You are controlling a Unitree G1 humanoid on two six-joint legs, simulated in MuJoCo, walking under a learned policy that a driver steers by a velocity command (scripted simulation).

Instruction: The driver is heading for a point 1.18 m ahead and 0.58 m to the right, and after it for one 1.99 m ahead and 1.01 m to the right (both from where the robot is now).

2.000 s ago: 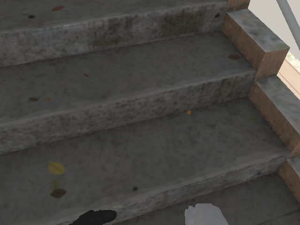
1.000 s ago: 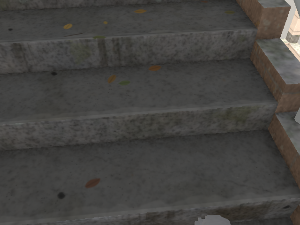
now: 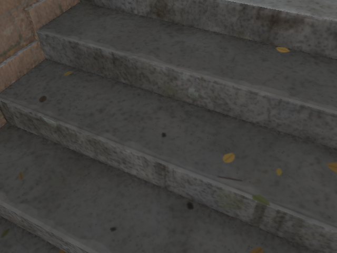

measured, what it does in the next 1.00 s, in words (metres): climbs, turning right: right foot 0.15 m higher, then left foot 0.15 m higher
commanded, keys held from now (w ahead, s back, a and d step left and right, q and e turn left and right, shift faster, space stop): w+e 1.00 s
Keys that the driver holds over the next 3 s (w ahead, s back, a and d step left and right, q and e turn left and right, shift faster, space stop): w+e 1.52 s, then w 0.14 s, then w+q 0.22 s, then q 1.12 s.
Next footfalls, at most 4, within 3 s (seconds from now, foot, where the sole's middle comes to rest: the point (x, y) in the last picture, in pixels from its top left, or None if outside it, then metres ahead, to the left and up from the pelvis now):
0.34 right None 0.36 -0.18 -0.56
0.88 left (200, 151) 0.78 -0.09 -0.41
1.56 right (329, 95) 0.89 -0.54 -0.26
2.06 left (332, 6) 1.24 -0.63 -0.11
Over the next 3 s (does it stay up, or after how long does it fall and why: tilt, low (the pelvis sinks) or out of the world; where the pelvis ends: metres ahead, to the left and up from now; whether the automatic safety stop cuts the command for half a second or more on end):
stays up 1.15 -0.67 0.64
